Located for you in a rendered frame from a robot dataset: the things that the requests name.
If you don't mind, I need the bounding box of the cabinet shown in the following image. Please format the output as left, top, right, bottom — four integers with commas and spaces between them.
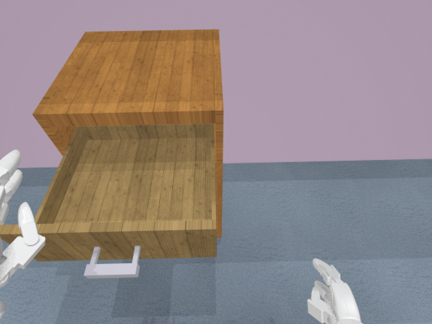
32, 29, 223, 238

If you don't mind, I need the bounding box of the left robot hand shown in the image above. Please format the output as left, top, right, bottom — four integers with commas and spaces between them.
0, 149, 45, 288

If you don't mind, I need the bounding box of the drawer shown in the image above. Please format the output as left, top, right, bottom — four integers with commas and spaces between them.
0, 124, 217, 261

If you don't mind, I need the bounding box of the right robot hand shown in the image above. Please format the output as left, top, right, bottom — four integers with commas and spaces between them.
307, 259, 361, 324

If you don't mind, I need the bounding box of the handle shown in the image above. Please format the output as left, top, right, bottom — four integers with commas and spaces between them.
84, 246, 141, 279

